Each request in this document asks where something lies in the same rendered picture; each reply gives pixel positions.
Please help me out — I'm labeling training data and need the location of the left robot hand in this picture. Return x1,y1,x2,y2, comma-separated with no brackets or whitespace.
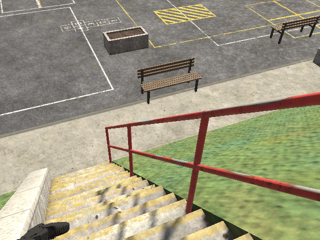
17,222,70,240

